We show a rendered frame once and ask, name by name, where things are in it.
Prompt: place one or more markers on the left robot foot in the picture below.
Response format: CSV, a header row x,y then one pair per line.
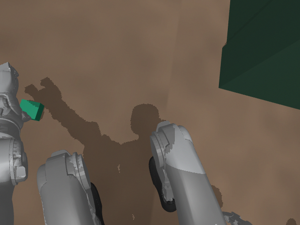
x,y
98,204

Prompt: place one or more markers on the small box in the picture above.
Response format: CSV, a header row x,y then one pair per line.
x,y
33,109

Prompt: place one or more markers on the sofa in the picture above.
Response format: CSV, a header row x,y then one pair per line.
x,y
261,58

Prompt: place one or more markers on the left robot arm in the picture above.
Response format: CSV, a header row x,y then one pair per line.
x,y
13,159

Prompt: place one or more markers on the left robot hand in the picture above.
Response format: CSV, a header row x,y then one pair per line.
x,y
9,83

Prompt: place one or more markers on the right robot hand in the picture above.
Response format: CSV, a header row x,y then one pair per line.
x,y
234,219

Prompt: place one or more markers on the right robot foot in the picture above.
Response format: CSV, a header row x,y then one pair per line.
x,y
169,206

